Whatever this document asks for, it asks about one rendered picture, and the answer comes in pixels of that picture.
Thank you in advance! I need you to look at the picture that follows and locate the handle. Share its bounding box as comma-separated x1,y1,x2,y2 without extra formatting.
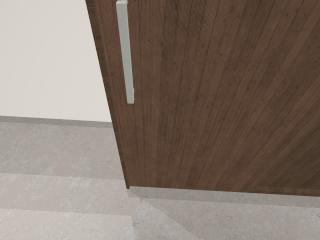
116,0,135,104

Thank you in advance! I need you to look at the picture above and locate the wardrobe door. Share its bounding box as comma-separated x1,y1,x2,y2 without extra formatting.
257,121,320,190
94,0,320,193

